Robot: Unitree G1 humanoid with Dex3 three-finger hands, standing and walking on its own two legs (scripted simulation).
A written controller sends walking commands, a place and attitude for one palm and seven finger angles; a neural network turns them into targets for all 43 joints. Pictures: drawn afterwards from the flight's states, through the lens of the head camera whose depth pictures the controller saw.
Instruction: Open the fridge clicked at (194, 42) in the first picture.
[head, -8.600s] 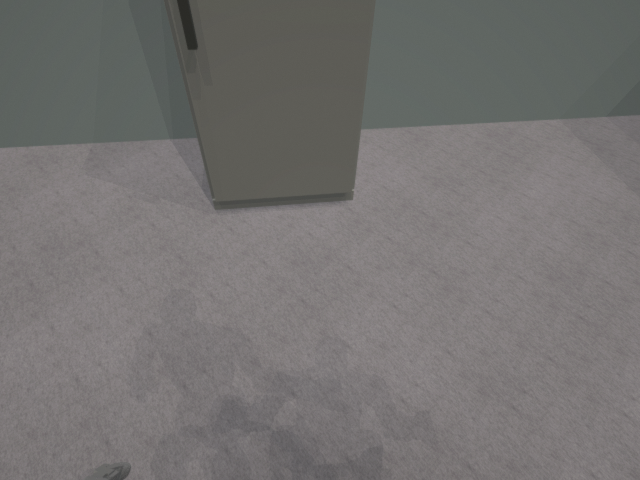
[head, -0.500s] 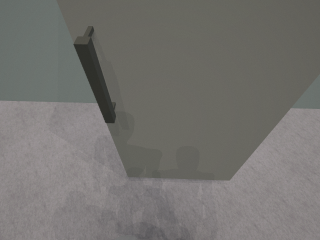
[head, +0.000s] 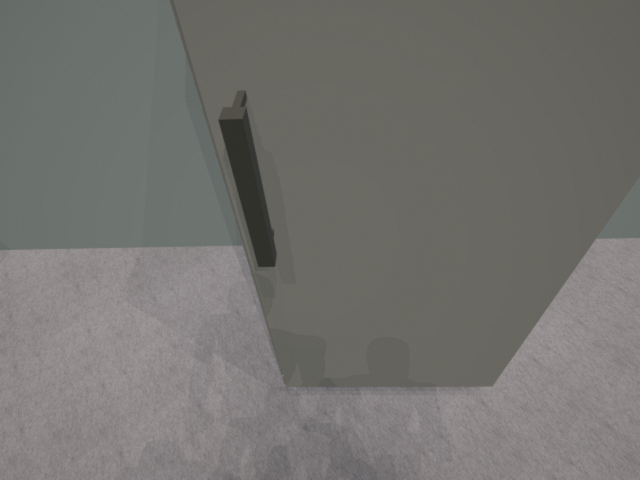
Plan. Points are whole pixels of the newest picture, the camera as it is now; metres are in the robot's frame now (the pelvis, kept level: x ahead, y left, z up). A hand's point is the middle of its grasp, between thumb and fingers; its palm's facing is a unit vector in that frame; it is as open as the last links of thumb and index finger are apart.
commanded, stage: come to a stop and stand still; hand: left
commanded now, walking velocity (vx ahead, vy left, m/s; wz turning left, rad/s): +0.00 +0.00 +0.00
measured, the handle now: (255, 188) +0.46 +0.13 +0.13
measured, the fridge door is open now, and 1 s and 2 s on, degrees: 0 0 0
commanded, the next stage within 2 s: look again from close up in 1.14 s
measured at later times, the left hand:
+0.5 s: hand out of the picture +0.07 +0.15 -0.16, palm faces +0.00 -0.97 -0.24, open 7.3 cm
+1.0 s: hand out of the picture +0.05 +0.11 -0.17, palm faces +0.04 -0.98 -0.21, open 7.3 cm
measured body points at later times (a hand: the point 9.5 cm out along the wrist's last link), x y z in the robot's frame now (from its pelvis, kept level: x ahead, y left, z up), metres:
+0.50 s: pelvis +0.04 -0.03 +0.01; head +0.05 -0.05 +0.45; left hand +0.07 +0.20 -0.14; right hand +0.03 -0.25 -0.16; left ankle +0.00 +0.06 -0.73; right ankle +0.03 -0.15 -0.73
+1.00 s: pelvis +0.06 -0.06 +0.01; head +0.08 -0.07 +0.46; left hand +0.05 +0.16 -0.15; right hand +0.07 -0.28 -0.16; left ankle +0.00 +0.06 -0.73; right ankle +0.03 -0.15 -0.73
